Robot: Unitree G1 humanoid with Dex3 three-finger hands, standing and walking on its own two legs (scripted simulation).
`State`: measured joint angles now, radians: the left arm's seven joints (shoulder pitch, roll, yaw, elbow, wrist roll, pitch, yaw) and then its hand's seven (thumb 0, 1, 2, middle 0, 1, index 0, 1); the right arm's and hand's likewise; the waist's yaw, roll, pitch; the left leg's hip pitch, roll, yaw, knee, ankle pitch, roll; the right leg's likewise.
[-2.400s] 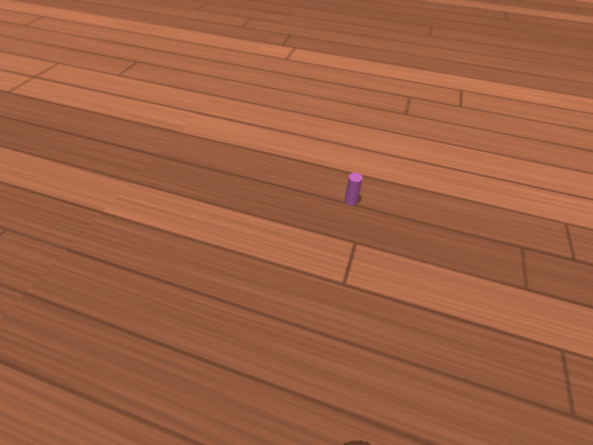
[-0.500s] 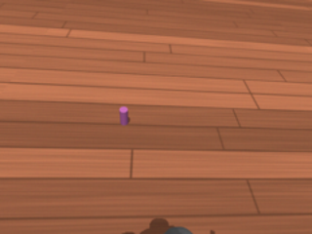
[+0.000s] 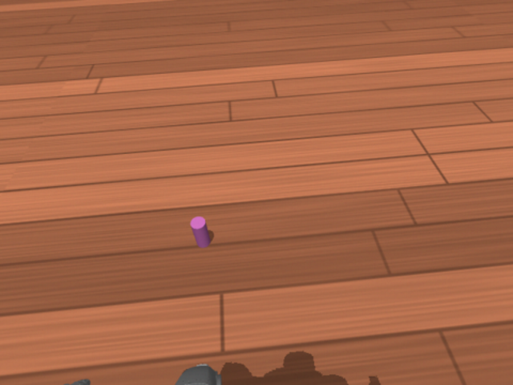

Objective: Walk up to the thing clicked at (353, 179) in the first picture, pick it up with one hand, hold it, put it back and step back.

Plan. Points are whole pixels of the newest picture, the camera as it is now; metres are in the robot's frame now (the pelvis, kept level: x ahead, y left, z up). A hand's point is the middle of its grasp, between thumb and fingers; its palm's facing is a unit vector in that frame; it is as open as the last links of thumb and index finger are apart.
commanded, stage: walk up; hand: left
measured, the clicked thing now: (200, 232) +0.81 +0.26 -0.69
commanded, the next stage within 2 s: none
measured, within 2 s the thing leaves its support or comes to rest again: neither
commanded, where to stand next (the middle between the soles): +0.46 +0.05 m, yaw +1 degrees
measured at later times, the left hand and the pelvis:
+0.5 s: hand (104, 310) +0.28 +0.31 -0.14, palm faces -0.10 -0.93 -0.35, open 7.3 cm; pelvis +0.19 +0.04 +0.00, yaw -1 degrees
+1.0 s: hand (110, 270) +0.38 +0.33 -0.16, palm faces -0.02 -0.92 -0.38, open 7.3 cm; pelvis +0.34 +0.05 -0.02, yaw +0 degrees
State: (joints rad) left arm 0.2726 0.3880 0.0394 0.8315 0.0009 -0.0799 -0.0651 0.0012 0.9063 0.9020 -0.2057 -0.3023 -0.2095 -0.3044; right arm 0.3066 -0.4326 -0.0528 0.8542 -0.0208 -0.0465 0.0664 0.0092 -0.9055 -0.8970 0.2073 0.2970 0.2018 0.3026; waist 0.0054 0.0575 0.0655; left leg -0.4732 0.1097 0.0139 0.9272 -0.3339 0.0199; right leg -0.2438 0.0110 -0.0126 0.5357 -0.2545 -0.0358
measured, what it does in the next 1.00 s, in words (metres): walks ahead: left foot, then right foot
